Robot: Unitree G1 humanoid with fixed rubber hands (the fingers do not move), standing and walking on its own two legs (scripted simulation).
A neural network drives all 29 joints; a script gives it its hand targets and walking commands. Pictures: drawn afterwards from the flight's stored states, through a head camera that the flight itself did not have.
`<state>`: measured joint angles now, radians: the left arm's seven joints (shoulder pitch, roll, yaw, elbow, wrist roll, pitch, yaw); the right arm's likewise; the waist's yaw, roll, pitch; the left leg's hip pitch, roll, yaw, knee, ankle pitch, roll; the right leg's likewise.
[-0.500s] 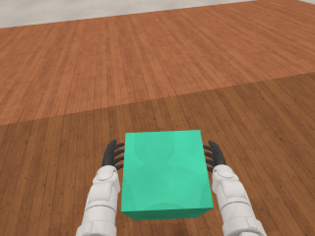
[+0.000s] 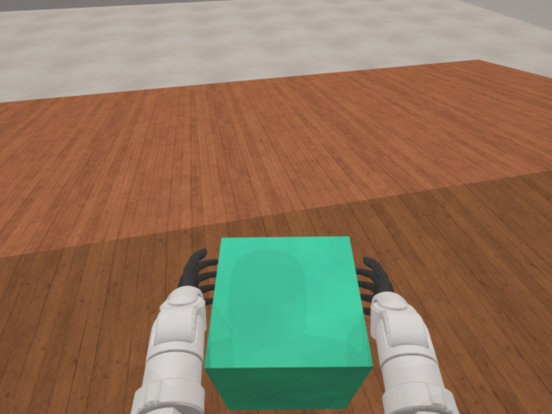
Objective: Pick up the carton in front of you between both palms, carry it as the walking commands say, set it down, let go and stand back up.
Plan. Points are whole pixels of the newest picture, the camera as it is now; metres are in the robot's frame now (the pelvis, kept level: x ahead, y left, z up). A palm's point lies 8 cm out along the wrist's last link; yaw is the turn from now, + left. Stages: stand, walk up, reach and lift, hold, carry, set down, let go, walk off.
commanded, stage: reach and lift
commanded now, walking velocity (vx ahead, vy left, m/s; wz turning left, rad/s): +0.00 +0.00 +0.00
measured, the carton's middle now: (286, 327) +0.30 +0.00 -0.06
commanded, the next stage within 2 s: hold in 0.72 s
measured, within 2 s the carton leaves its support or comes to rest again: neither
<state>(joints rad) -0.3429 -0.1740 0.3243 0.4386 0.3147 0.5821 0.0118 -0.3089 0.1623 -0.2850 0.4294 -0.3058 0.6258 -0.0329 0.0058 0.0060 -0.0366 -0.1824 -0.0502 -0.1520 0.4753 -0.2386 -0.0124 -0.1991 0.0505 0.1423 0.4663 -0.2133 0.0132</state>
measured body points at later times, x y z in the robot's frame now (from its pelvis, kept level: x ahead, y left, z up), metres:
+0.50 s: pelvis +0.01 +0.00 +0.01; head -0.02 +0.00 +0.45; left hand +0.32 +0.15 +0.04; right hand +0.31 -0.15 +0.02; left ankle +0.02 +0.13 -0.74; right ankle +0.03 -0.13 -0.74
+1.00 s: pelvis +0.01 +0.00 +0.01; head -0.05 +0.00 +0.45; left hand +0.31 +0.15 +0.06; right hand +0.31 -0.15 +0.05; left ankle +0.02 +0.13 -0.74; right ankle +0.03 -0.13 -0.74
